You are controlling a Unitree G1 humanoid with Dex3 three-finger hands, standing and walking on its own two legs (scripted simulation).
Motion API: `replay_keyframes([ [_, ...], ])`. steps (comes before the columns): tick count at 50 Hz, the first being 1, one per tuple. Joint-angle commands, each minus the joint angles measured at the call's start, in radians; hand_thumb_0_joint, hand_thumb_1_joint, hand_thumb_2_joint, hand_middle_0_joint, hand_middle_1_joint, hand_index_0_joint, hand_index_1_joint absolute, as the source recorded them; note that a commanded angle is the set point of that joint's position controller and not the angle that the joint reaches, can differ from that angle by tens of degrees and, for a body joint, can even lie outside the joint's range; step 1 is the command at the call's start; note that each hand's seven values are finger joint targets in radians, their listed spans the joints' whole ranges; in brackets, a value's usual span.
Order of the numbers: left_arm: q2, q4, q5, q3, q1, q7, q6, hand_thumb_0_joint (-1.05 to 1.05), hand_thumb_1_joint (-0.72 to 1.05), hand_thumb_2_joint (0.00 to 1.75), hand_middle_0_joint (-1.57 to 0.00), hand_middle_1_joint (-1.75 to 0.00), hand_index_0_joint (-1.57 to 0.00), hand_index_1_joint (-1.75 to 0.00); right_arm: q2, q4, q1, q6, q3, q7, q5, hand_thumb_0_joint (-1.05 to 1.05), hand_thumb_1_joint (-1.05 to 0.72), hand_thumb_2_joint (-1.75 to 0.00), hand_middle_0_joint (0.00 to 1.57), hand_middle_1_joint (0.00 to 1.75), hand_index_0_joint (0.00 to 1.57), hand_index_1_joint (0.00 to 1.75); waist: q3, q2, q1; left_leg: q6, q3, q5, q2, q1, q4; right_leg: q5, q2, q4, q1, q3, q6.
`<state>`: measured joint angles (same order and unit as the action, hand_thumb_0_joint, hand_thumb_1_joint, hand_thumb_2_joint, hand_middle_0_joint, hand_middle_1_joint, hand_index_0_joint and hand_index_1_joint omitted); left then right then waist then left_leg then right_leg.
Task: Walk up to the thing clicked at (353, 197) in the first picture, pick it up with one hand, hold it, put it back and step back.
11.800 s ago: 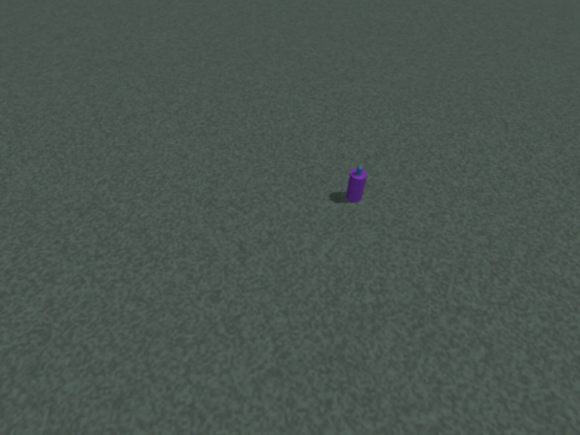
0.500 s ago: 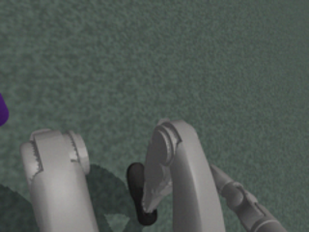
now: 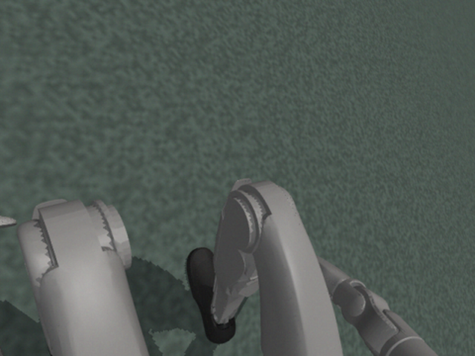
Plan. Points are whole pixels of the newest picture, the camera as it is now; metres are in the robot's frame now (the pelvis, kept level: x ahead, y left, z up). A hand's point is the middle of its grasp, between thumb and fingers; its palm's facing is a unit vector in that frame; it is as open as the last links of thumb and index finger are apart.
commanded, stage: close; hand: left
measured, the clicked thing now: out of the picture +0.40 +0.31 -0.17
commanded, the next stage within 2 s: settle in 0.66 s
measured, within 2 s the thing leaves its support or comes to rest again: leaves its support in 1.08 s
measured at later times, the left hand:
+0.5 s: hand out of the picture +0.39 +0.31 -0.17, palm faces +0.44 -0.90 +0.00, open 10.9 cm
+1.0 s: hand out of the picture +0.40 +0.31 -0.17, palm faces +0.44 -0.90 +0.00, open 10.4 cm
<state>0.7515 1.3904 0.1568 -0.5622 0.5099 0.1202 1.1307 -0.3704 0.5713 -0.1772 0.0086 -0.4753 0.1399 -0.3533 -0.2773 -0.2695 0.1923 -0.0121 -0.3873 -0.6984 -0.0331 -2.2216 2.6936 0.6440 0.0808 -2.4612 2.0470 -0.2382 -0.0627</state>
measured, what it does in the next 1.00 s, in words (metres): stands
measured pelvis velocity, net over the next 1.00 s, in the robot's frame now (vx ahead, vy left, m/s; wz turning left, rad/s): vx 0.00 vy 0.00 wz -0.02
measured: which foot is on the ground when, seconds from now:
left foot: down 0.00-1.00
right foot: down 0.00-1.00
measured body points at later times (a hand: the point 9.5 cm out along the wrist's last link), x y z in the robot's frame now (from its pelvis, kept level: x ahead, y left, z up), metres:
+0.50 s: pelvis +0.00 +0.00 +0.00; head +0.21 +0.20 +0.34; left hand +0.36 +0.35 -0.17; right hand +0.19 -0.23 -0.03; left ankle +0.08 +0.13 -0.24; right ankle +0.14 -0.12 -0.24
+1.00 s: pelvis +0.00 +0.00 +0.01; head +0.21 +0.20 +0.34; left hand +0.37 +0.36 -0.17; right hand +0.19 -0.24 -0.03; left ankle +0.08 +0.13 -0.24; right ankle +0.14 -0.12 -0.24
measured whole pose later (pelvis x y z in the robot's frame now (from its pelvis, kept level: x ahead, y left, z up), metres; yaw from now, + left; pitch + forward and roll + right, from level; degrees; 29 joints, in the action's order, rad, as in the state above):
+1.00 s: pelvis +0.00 +0.00 +0.01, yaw -1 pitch +11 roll -18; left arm 0.79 1.32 0.10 -0.55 0.55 0.00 1.05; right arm -0.36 0.56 -0.17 -0.03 -0.48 0.15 -0.36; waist -0.30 -0.29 0.20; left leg -0.01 -0.41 -0.71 -0.04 -2.22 2.68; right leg 0.64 0.09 -2.43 2.04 -0.25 -0.07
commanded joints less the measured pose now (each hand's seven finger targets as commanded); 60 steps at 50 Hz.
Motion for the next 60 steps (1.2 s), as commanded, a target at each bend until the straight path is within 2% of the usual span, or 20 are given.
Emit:
replay_keyframes([
  [1, 0.172, -0.116, -0.005, -0.003, 0.173, -0.031, 0.08, 0.0, -0.25, 0.23, -0.23, -0.19, -0.21, -0.2, -0.356, -0.024, -0.002, -0.01, 0.123, -0.015, -0.008, 0.0, -0.9, -0.9, 0.2, 0.3, 0.2, 0.3, 0.523, 0.522, 0.1, -0.023, 0.103, 0.081, -0.053, 0.38, -0.35, -0.154, 0.03, 0.169, -0.207, -0.122, 0.066],
  [8, 0.191, -0.11, -0.021, 0.005, 0.207, -0.066, 0.089, 0.0, -0.02, 0.42, -0.36, -0.32, -0.34, -0.34, -0.356, -0.024, -0.01, -0.019, 0.11, -0.014, -0.016, 0.0, -0.88, -0.9, 0.2, 0.3, 0.2, 0.3, 0.512, 0.515, 0.113, -0.019, 0.101, 0.059, -0.057, 0.369, -0.343, -0.142, 0.036, 0.18, -0.208, -0.126, 0.064],
  [10, 0.214, -0.11, -0.023, -0.005, 0.195, -0.076, 0.09, 0.0, 0.05, 0.45, -0.4, -0.35, -0.38, -0.37, -0.351, -0.025, -0.012, -0.019, 0.104, -0.014, -0.015, 0.0, -0.88, -0.9, 0.2, 0.3, 0.2, 0.3, 0.511, 0.529, 0.098, -0.016, 0.109, 0.07, -0.056, 0.363, -0.34, -0.153, 0.039, 0.18, -0.224, -0.122, 0.066],
  [11, 0.193, -0.1, -0.023, 0.004, 0.198, -0.079, 0.088, 0.0, 0.08, 0.47, -0.41, -0.37, -0.39, -0.38, -0.35, -0.026, -0.011, -0.021, 0.103, -0.014, -0.017, 0.0, -0.88, -0.9, 0.2, 0.3, 0.2, 0.3, 0.517, 0.516, 0.109, -0.017, 0.105, 0.077, -0.057, 0.368, -0.338, -0.16, 0.039, 0.18, -0.226, -0.125, 0.064],
  [16, 0.212, -0.088, -0.036, 0.001, 0.191, -0.087, 0.084, 0.0, 0.25, 0.59, -0.52, -0.49, -0.5, -0.5, -0.356, -0.027, -0.013, -0.028, 0.099, -0.014, -0.018, 0.0, -0.87, -0.9, 0.2, 0.3, 0.2, 0.3, 0.502, 0.531, 0.112, -0.022, 0.091, 0.075, -0.063, 0.379, -0.352, -0.156, 0.04, 0.175, -0.217, -0.134, 0.065],
  [18, 0.213, -0.097, -0.032, 0.004, 0.19, -0.087, 0.083, 0.0, 0.3, 0.61, -0.57, -0.52, -0.55, -0.53, -0.355, -0.031, -0.013, -0.03, 0.096, -0.015, -0.017, 0.0, -0.87, -0.9, 0.2, 0.3, 0.2, 0.3, 0.511, 0.532, 0.108, -0.022, 0.09, 0.088, -0.064, 0.381, -0.349, -0.168, 0.042, 0.175, -0.222, -0.133, 0.065],
  [19, 0.208, -0.099, -0.028, 0.006, 0.211, -0.089, 0.085, 0.0, 0.32, 0.64, -0.58, -0.55, -0.57, -0.56, -0.36, -0.03, -0.014, -0.031, 0.097, -0.015, -0.017, 0.0, -0.87, -0.9, 0.2, 0.3, 0.2, 0.3, 0.506, 0.529, 0.124, -0.02, 0.088, 0.082, -0.062, 0.372, -0.343, -0.168, 0.041, 0.175, -0.219, -0.136, 0.063],
  [20, 0.216, -0.094, -0.023, -0.006, 0.2, -0.093, 0.08, 0.0, 0.38, 0.66, -0.61, -0.57, -0.59, -0.58, -0.359, -0.036, -0.015, -0.03, 0.096, -0.015, -0.014, 0.0, -0.86, -0.89, 0.2, 0.3, 0.2, 0.3, 0.497, 0.519, 0.115, -0.018, 0.089, 0.073, -0.063, 0.366, -0.35, -0.158, 0.041, 0.179, -0.216, -0.135, 0.065],
  [29, 0.22, -0.1, -0.043, 0.015, 0.254, -0.107, 0.073, 0.0, 0.37, 0.89, -0.84, -0.85, -0.83, -0.86, -0.36, -0.032, -0.009, -0.038, 0.097, -0.017, -0.017, 0.0, -0.87, -0.9, 0.2, 0.3, 0.2, 0.3, 0.477, 0.521, 0.138, -0.018, 0.082, 0.05, -0.068, 0.367, -0.355, -0.147, 0.04, 0.187, -0.201, -0.136, 0.062],
  [33, 0.252, -0.113, -0.051, 0.008, 0.266, -0.106, 0.075, 0.0, 0.37, 0.97, -0.94, -0.95, -0.93, -0.96, -0.358, -0.032, -0.005, -0.041, 0.093, -0.016, -0.016, 0.0, -0.87, -0.89, 0.2, 0.3, 0.2, 0.3, 0.49, 0.533, 0.132, -0.017, 0.082, 0.052, -0.069, 0.365, -0.352, -0.149, 0.041, 0.185, -0.207, -0.133, 0.063],
  [39, 0.211, -0.125, -0.042, 0.023, 0.268, -0.113, 0.067, 0.0, 0.37, 1.15, -1.05, -1.13, -1.03, -1.16, -0.359, -0.024, 0.005, -0.044, 0.098, -0.015, -0.019, 0.0, -0.9, -0.91, 0.2, 0.3, 0.2, 0.3, 0.523, 0.55, 0.139, -0.022, 0.082, 0.105, -0.067, 0.405, -0.352, -0.194, 0.041, 0.185, -0.231, -0.133, 0.063],
  [43, 0.239, -0.174, -0.054, 0.006, 0.254, -0.111, 0.056, 0.0, 0.3, 1.21, -1.11, -1.21, -1.09, -1.24, -0.359, -0.026, 0.008, -0.05, 0.11, -0.014, -0.014, 0.0, -0.9, -0.91, 0.2, 0.3, 0.2, 0.3, 0.528, 0.577, 0.116, -0.026, 0.082, 0.088, -0.07, 0.417, -0.373, -0.172, 0.037, 0.184, -0.217, -0.13, 0.067],
  [47, 0.223, -0.281, -0.049, 0.009, 0.266, -0.106, 0.044, 0.0, 0.3, 1.24, -1.15, -1.26, -1.13, -1.29, -0.35, -0.028, 0.021, -0.05, 0.127, -0.011, -0.009, 0.0, -0.9, -0.9, 0.2, 0.3, 0.2, 0.3, 0.587, 0.625, 0.109, -0.03, 0.095, 0.127, -0.067, 0.455, -0.375, -0.203, 0.036, 0.182, -0.23, -0.12, 0.07],
  [49, 0.222, -0.335, -0.049, 0.0, 0.255, -0.11, 0.034, 0.0, 0.32, 1.25, -1.17, -1.28, -1.15, -1.31, -0.347, -0.016, 0.036, -0.053, 0.138, -0.008, -0.004, 0.0, -0.9, -0.91, 0.2, 0.3, 0.2, 0.3, 0.597, 0.65, 0.092, -0.037, 0.092, 0.139, -0.069, 0.476, -0.393, -0.204, 0.029, 0.176, -0.224, -0.116, 0.072],
  [51, 0.283, -0.447, -0.05, -0.039, 0.259, -0.121, 0.022, 0.0, 0.29, 1.24, -1.18, -1.29, -1.16, -1.32, -0.342, -0.029, 0.043, -0.053, 0.153, -0.009, 0.001, 0.0, -0.9, -0.91, 0.2, 0.3, 0.2, 0.3, 0.668, 0.69, 0.063, -0.037, 0.108, 0.164, -0.067, 0.507, -0.394, -0.222, 0.03, 0.18, -0.244, -0.102, 0.077],
  [52, 0.233, -0.462, -0.048, -0.003, 0.248, -0.117, 0.008, 0.0, 0.28, 1.24, -1.17, -1.29, -1.16, -1.32, -0.33, -0.015, 0.059, -0.058, 0.157, -0.01, 0.004, 0.0, -0.91, -0.9, 0.2, 0.3, 0.2, 0.3, 0.67, 0.693, 0.075, -0.035, 0.116, 0.157, -0.066, 0.508, -0.395, -0.216, 0.028, 0.189, -0.244, -0.095, 0.078],
  [53, 0.232, -0.505, -0.042, -0.008, 0.281, -0.12, 0.0, 0.0, 0.28, 1.25, -1.18, -1.3, -1.17, -1.33, -0.332, -0.031, 0.052, -0.055, 0.166, -0.009, 0.011, 0.0, -0.91, -0.9, 0.2, 0.3, 0.2, 0.3, 0.67, 0.701, 0.08, -0.034, 0.118, 0.149, -0.063, 0.494, -0.403, -0.214, 0.027, 0.19, -0.238, -0.091, 0.081],
  [54, 0.258, -0.545, -0.039, -0.027, 0.288, -0.124, -0.008, 0.0, 0.24, 1.23, -1.18, -1.3, -1.17, -1.33, -0.331, -0.024, 0.059, -0.052, 0.175, -0.01, 0.017, 0.0, -0.91, -0.91, 0.2, 0.3, 0.2, 0.3, 0.684, 0.705, 0.063, -0.03, 0.129, 0.139, -0.061, 0.487, -0.402, -0.213, 0.027, 0.194, -0.235, -0.081, 0.084],
  [56, 0.217, -0.572, -0.038, 0.002, 0.278, -0.124, -0.039, 0.0, 0.23, 1.23, -1.19, -1.31, -1.18, -1.33, -0.315, -0.013, 0.08, -0.055, 0.187, -0.013, 0.027, 0.0, -0.91, -0.91, 0.2, 0.3, 0.2, 0.3, 0.69, 0.709, 0.067, -0.028, 0.137, 0.13, -0.058, 0.486, -0.414, -0.202, 0.025, 0.21, -0.233, -0.071, 0.085],
  [60, 0.18, -0.665, -0.039, 0.018, 0.226, -0.11, -0.092, 0.0, 0.24, 1.23, -1.22, -1.32, -1.21, -1.35, -0.3, -0.003, 0.118, -0.057, 0.229, -0.017, 0.051, 0.0, -0.91, -0.9, 0.2, 0.3, 0.2, 0.3, 0.747, 0.727, 0.036, -0.032, 0.139, 0.152, -0.056, 0.53, -0.449, -0.208, 0.018, 0.208, -0.197, -0.058, 0.093],
])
